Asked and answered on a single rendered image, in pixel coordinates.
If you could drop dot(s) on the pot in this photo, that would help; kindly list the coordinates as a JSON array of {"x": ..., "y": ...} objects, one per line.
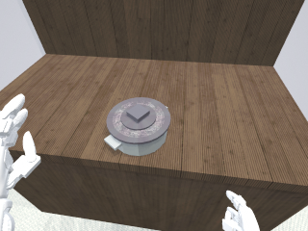
[{"x": 136, "y": 149}]

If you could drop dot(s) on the knob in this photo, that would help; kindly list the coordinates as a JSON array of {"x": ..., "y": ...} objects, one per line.
[{"x": 138, "y": 112}]

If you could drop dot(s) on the lid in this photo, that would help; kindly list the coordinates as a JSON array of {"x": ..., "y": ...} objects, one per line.
[{"x": 125, "y": 129}]

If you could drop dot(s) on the left robot forearm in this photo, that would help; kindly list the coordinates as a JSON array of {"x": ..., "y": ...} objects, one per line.
[{"x": 6, "y": 220}]

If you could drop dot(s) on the table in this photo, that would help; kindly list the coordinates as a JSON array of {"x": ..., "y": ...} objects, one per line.
[{"x": 234, "y": 126}]

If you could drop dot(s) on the left robot hand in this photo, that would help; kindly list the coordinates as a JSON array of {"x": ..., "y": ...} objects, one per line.
[{"x": 11, "y": 119}]

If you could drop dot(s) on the right robot hand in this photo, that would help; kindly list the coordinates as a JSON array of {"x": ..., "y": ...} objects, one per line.
[{"x": 243, "y": 220}]

